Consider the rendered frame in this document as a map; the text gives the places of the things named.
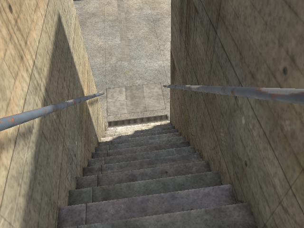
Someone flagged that stairs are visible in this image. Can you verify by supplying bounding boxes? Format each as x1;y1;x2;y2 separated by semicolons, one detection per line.
57;121;257;228

